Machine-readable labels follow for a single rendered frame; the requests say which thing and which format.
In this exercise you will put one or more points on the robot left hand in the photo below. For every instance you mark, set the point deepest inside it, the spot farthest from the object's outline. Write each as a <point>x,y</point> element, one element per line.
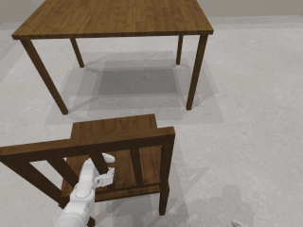
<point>90,173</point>

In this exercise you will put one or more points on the table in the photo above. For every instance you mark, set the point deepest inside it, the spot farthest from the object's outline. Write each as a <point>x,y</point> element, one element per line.
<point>81,19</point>

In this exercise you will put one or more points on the chair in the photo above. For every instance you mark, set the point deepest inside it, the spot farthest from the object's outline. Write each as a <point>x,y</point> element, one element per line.
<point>142,154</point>

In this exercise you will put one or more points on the robot left forearm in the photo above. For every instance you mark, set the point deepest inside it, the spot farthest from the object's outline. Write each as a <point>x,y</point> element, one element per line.
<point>77,212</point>

